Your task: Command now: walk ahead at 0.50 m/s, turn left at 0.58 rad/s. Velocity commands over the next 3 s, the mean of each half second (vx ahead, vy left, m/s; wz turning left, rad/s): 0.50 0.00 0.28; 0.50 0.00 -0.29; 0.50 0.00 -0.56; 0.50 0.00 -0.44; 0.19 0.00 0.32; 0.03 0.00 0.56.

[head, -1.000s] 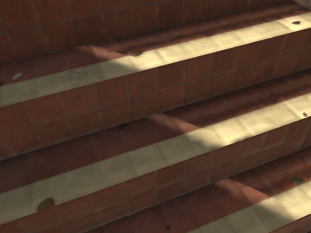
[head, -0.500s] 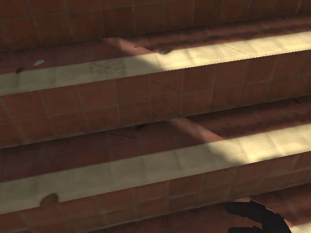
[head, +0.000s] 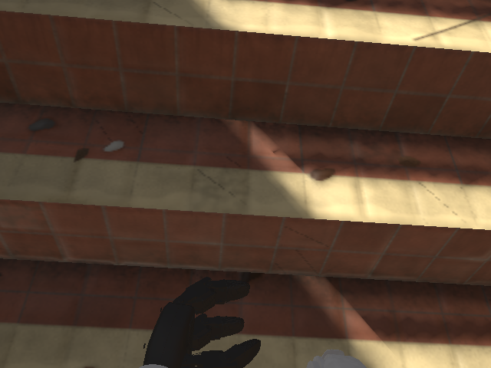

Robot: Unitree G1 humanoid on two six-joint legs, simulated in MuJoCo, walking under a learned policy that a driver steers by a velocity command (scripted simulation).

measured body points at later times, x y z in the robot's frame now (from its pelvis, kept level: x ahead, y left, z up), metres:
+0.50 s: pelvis +0.22 +0.03 +0.18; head +0.24 +0.01 +0.63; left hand +0.09 +0.18 +0.04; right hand +0.49 -0.01 +0.11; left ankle +0.31 +0.20 -0.23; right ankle +0.14 -0.13 -0.56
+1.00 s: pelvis +0.46 +0.14 +0.39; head +0.44 +0.16 +0.84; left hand +0.73 +0.27 +0.35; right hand +0.44 -0.08 +0.24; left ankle +0.40 +0.23 -0.36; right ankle +0.60 +0.01 +0.00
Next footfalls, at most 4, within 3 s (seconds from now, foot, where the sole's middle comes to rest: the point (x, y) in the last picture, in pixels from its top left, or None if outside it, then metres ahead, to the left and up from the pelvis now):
0.02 right None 0.18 -0.14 -0.60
0.58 left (103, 324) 0.44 0.25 -0.39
1.12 right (204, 175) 0.64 0.06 -0.19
1.58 left None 0.92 0.16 0.02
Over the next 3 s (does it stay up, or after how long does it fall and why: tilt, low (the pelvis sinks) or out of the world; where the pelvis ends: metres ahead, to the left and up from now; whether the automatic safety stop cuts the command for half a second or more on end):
stays up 0.99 -0.21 0.96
